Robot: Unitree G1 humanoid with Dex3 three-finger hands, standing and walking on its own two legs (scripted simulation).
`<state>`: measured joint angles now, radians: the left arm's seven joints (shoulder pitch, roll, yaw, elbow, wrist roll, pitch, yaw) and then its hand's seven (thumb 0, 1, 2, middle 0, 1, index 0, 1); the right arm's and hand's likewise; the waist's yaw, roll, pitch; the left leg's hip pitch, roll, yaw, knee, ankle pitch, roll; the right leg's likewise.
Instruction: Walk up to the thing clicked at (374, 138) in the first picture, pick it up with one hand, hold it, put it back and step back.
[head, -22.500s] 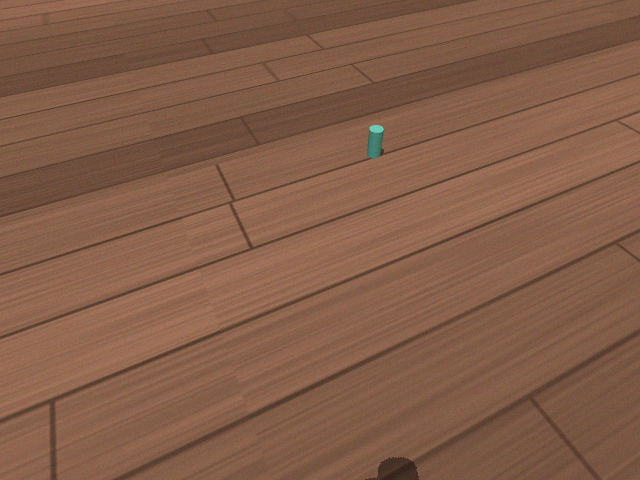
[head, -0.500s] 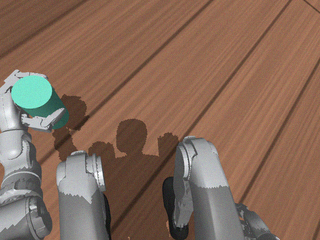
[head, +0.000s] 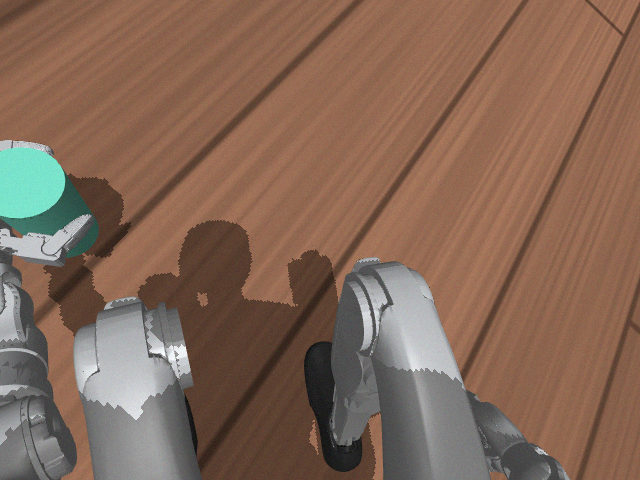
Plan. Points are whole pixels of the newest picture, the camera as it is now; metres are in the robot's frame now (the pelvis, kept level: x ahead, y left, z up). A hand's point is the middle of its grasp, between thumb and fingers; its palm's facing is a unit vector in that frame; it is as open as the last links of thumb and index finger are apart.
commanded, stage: lower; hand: left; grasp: from the side
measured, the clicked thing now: (48, 210) +0.44 +0.26 -0.12
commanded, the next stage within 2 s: loosen in 1.14 s
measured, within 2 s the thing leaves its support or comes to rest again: rests again in 1.70 s
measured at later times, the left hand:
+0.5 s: hand (62, 216) +0.45 +0.26 -0.17, palm faces +0.21 -0.98 -0.01, open 10.0 cm
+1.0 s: hand (73, 220) +0.45 +0.25 -0.20, palm faces +0.23 -0.97 -0.02, open 10.0 cm
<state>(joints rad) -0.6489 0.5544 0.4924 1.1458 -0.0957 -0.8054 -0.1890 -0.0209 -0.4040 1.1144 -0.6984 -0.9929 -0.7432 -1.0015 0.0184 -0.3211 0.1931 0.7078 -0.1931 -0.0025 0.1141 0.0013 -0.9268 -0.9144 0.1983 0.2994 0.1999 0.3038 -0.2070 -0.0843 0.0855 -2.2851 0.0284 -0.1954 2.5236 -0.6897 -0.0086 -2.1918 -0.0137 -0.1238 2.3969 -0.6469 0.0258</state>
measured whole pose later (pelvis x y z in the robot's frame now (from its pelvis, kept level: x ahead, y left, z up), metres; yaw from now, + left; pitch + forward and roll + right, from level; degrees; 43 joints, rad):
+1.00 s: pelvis -0.01 +0.02 -0.02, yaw -6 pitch +14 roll -17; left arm -0.70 0.83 0.47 1.44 -0.06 -1.02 -0.03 -0.02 -0.41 1.12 -0.71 -0.98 -0.76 -0.98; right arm -0.16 -0.36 0.49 0.60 -0.35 0.02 0.14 0.00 -0.92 -0.91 0.20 0.30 0.20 0.30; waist -0.27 -0.26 0.31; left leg -2.23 0.02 -0.36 2.64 -0.71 0.00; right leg -2.07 0.04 -0.24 2.39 -0.61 0.07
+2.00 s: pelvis -0.02 +0.02 -0.01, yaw -7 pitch +13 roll -18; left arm -0.69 0.87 0.54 1.37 -0.09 -1.06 -0.07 -0.02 -0.56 0.10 -0.15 -0.09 -0.15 -0.10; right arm -0.16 -0.37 0.52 0.56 -0.34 0.03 0.13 0.00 -0.91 -0.90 0.20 0.30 0.20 0.30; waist -0.26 -0.28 0.32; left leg -2.21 0.04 -0.38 2.65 -0.71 0.01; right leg -2.05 0.06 -0.26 2.37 -0.59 0.07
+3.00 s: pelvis +0.02 -0.01 +0.23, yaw +6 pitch +30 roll -3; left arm -0.06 0.43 0.28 0.42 0.03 0.02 0.08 -0.01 -0.49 0.09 -0.08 -0.07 -0.07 -0.07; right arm 0.09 -0.25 0.01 0.52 0.06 0.10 -0.06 0.01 -0.90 -0.90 0.20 0.30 0.20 0.30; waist -0.05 0.01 -0.16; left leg -1.65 0.06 -0.06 1.76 -0.64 -0.02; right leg -1.62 -0.02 -0.06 1.72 -0.62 0.00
